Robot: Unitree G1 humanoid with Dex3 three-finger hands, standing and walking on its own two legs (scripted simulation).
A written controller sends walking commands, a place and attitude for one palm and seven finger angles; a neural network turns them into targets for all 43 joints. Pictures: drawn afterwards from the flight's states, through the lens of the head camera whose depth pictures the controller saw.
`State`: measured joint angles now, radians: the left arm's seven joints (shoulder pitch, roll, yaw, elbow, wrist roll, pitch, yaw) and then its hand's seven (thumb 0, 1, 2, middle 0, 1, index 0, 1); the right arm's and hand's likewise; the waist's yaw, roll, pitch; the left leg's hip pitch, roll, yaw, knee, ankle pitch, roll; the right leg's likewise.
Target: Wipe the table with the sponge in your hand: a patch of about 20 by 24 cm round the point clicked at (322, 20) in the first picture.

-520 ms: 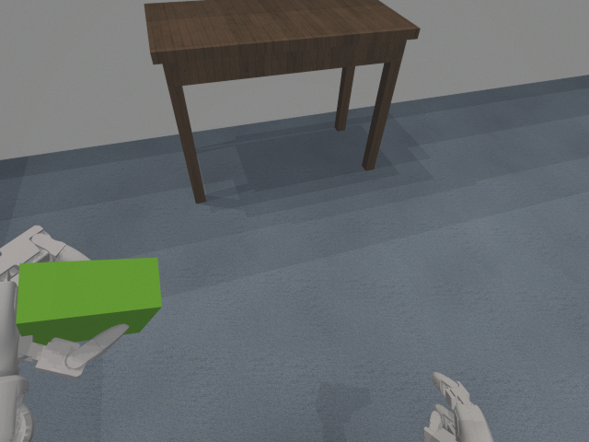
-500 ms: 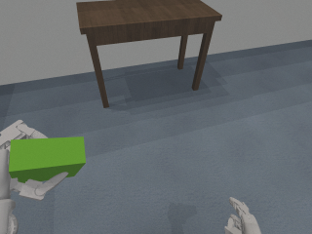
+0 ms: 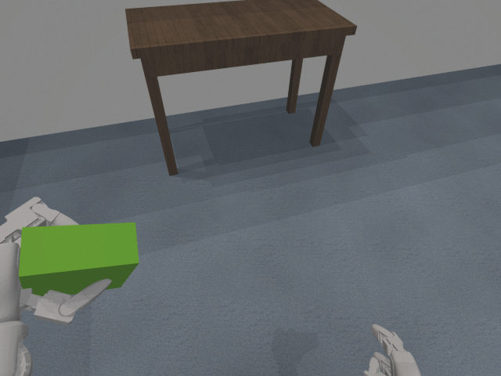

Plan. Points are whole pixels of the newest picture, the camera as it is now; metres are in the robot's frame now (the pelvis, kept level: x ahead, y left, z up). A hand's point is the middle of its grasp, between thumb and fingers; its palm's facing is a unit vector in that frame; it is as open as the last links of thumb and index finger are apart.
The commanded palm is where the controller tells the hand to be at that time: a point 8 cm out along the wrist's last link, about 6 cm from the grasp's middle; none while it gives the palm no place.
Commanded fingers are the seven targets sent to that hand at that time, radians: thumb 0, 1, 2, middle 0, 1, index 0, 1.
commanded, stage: walk to a spot facing it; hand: left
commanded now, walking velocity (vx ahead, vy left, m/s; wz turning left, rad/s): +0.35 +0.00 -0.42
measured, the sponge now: (95, 261) +0.22 +0.21 +0.14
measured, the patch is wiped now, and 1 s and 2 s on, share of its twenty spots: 0.00 0.00 0.00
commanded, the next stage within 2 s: none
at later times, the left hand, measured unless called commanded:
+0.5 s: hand (138, 202) +0.30 +0.18 +0.16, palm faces +0.32 -0.86 -0.39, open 9.4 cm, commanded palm +0.25 +0.23 +0.18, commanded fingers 0.00 0.10 1.30 -1.20 -1.60 -1.20 -1.60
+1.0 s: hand (243, 126) +0.49 +0.05 +0.16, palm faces +0.15 -0.84 -0.52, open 9.4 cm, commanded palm +0.43 +0.12 +0.18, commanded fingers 0.00 0.10 1.30 -1.20 -1.60 -1.20 -1.60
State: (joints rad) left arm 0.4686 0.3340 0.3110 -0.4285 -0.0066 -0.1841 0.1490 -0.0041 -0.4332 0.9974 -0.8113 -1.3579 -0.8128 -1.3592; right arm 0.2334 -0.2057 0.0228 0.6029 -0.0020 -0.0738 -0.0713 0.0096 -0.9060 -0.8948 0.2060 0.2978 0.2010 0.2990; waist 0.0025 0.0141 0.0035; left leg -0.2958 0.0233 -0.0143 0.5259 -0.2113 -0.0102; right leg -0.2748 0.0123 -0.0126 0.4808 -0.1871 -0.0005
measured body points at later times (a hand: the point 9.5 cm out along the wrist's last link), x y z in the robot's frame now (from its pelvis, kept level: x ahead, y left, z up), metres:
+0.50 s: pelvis +0.07 -0.04 +0.00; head +0.07 -0.03 +0.45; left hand +0.28 +0.22 +0.18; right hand +0.20 -0.29 -0.09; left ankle +0.09 +0.10 -0.71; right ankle +0.04 -0.12 -0.74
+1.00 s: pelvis +0.21 -0.12 -0.02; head +0.26 -0.15 +0.43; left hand +0.48 +0.09 +0.18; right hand +0.30 -0.37 -0.14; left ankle +0.16 +0.05 -0.64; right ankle +0.23 -0.19 -0.74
